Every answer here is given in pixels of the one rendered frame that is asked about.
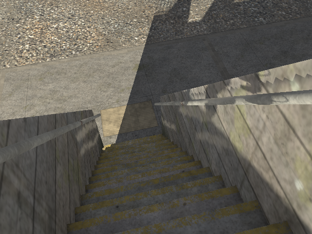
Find stairs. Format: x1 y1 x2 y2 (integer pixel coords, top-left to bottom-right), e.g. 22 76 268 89
66 134 293 234

